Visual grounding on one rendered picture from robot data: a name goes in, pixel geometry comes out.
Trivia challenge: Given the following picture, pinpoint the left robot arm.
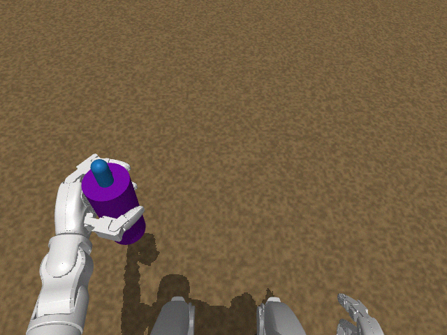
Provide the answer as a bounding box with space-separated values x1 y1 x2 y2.
26 233 94 335

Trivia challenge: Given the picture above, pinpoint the right robot hand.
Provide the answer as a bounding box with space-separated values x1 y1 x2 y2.
337 293 384 335

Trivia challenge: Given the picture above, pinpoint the bottle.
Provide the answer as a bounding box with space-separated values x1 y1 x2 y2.
81 159 146 245

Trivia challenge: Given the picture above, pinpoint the left robot hand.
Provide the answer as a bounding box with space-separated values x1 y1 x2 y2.
54 154 145 241

